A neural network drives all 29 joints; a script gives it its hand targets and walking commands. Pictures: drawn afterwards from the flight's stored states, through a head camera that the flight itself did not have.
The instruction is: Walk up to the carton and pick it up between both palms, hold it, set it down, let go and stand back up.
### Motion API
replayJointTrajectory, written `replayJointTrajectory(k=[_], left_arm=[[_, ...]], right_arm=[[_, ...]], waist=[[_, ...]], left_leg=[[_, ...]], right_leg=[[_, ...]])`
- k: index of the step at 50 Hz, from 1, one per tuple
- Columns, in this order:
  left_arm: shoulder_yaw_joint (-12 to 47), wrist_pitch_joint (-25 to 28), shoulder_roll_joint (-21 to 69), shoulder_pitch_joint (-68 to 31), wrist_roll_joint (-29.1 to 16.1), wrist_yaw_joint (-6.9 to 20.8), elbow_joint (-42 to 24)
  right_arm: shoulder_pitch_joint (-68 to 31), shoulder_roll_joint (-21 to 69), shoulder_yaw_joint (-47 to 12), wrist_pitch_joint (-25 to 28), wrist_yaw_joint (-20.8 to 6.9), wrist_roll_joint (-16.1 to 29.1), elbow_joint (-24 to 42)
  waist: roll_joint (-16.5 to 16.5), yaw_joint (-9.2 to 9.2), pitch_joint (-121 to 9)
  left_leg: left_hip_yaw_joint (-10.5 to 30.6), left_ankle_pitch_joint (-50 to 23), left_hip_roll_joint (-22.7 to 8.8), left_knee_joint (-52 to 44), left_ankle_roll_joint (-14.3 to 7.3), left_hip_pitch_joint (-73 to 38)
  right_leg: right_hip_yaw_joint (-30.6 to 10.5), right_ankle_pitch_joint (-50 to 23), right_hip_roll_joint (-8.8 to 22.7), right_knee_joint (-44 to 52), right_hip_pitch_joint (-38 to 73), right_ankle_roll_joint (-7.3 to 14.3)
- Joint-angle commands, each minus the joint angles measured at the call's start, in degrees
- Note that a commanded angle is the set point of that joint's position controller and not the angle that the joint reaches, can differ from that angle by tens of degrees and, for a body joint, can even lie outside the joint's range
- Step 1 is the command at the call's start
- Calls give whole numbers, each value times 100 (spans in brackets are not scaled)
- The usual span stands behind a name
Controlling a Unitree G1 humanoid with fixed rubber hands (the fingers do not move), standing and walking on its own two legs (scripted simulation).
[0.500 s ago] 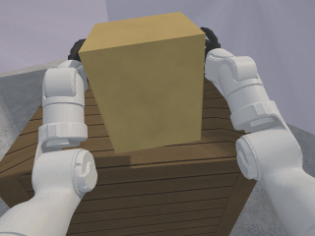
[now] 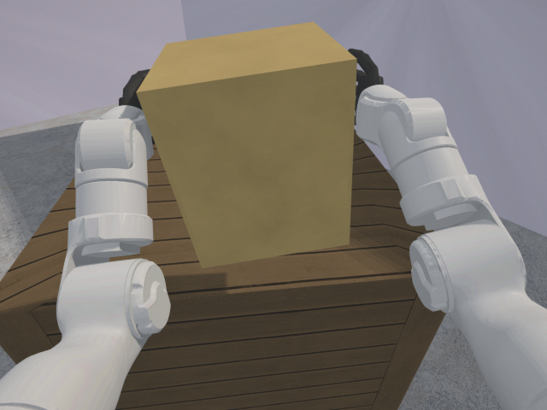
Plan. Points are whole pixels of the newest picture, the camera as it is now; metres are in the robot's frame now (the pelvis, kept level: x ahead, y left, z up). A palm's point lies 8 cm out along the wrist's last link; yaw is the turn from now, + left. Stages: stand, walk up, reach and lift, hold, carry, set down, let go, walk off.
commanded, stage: hold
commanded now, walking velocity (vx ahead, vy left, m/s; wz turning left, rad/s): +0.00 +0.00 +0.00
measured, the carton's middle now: (258, 144) +0.38 -0.01 +0.27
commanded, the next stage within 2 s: set down in 1.42 s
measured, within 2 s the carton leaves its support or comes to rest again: neither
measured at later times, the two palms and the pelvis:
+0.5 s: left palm (132, 124) +0.38 +0.15 +0.31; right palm (363, 105) +0.37 -0.15 +0.32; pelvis +0.00 +0.00 +0.00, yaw +1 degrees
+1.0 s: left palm (133, 120) +0.38 +0.15 +0.31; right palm (366, 100) +0.37 -0.15 +0.33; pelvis +0.00 +0.00 +0.00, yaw +0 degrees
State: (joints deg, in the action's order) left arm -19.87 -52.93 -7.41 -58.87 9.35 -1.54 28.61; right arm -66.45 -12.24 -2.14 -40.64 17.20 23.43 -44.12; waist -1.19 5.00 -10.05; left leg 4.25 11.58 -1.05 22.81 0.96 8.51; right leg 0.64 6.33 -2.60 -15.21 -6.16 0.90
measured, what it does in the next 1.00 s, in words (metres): stands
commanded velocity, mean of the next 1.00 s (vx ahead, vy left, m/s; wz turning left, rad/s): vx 0.00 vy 0.00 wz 0.00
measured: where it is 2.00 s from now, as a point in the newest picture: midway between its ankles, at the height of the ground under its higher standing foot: outside the picture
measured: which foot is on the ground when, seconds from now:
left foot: down 0.00-1.00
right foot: down 0.00-1.00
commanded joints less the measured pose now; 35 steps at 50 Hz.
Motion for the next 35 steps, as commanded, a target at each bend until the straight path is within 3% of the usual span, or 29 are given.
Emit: replayJointTrajectory(k=[1, 4, 11, 16, 20, 24, 29, 33, 35], left_arm=[[2029, 615, 3663, -4997, -1047, 801, -1051], [1979, 664, 3689, -5092, -1073, 748, -956], [1709, 729, 3473, -5024, -989, 824, -583], [1855, 749, 3606, -4929, -1083, 818, -840], [1864, 696, 3552, -4851, -1045, 860, -855], [2041, 707, 3693, -5036, -1126, 822, -1038], [2019, 656, 3685, -4849, -1119, 761, -1166], [2060, 623, 3693, -4904, -1108, 771, -1140], [2003, 634, 3686, -4946, -1092, 779, -1037]], right_arm=[[-4826, 4074, -904, 149, -852, 1127, 1804], [-4957, 4139, -894, 158, -866, 1149, 1719], [-4938, 4131, -799, 153, -839, 1059, 1468], [-4870, 4136, -910, 189, -772, 1133, 1796], [-4763, 4081, -923, 155, -765, 1144, 1772], [-4905, 4116, -934, 166, -762, 1192, 1934], [-4792, 4040, -975, 144, -769, 1210, 1999], [-4745, 3973, -871, 132, -799, 1201, 1829], [-4800, 4021, -876, 126, -825, 1191, 1789]], waist=[[-264, 43, -2082], [-303, -10, -2106], [-25, -69, -1988], [-146, -3, -2281], [-87, 36, -2133], [-292, 104, -2331], [-237, 35, -2262], [-320, 115, -2094], [-293, 57, -2019]], left_leg=[[-69, -959, 300, -383, 205, 109], [-52, -966, 277, -343, 193, 129], [-100, -732, 319, -416, 91, 280], [-96, -1302, 351, -245, 180, 52], [-101, -1156, 347, -320, 173, 56], [-51, -1314, 328, -231, 237, -36], [-28, -1475, 310, -208, 258, -44], [-8, -1226, 269, -280, 270, -23], [-32, -1074, 276, -309, 226, 94]], right_leg=[[-205, -829, -191, -79, 1200, -241], [-213, -822, -171, -83, 1143, -222], [-243, -683, -138, -28, 1215, -278], [-224, -1334, -160, -110, 1345, -273], [-218, -1164, -177, -66, 1319, -288], [-200, -1218, -188, -121, 1228, -254], [-193, -1404, -217, -127, 1356, -234], [-211, -1043, -213, -78, 1210, -216], [-217, -915, -184, -78, 1153, -230]])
